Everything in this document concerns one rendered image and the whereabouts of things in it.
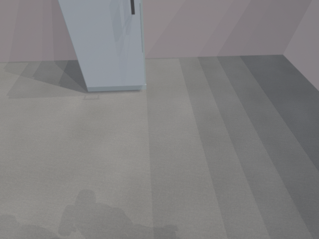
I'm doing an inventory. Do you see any fridge door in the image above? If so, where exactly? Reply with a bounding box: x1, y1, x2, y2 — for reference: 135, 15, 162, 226
58, 0, 144, 87

